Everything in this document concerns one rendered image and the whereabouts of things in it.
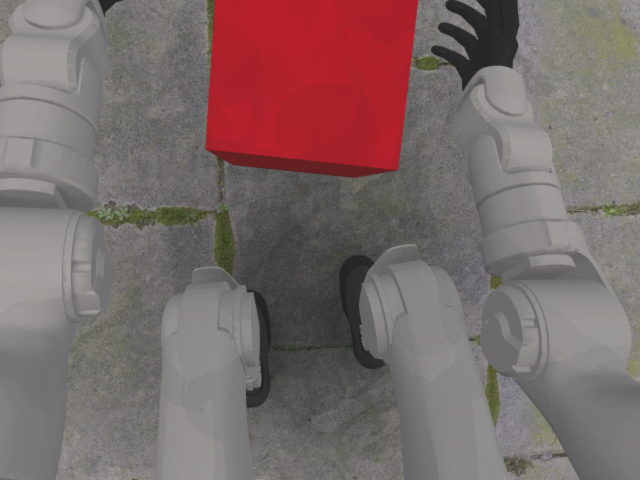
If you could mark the right robot upper arm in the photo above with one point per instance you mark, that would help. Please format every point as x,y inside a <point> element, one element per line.
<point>566,342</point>

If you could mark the robot right hand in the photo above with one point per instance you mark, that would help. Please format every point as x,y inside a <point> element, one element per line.
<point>496,44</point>

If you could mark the robot left thigh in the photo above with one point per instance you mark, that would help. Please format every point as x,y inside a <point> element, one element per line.
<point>202,427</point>

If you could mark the left robot upper arm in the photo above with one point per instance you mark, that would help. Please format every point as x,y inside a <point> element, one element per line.
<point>54,271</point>

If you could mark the robot left forearm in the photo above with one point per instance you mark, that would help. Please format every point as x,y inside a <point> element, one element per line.
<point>51,73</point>

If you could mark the robot right forearm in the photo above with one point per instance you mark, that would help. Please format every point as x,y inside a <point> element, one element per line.
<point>526,228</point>

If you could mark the right robot shin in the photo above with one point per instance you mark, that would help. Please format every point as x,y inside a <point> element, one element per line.
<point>406,253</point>

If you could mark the carton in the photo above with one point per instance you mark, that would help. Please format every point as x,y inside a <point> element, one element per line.
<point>314,86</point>

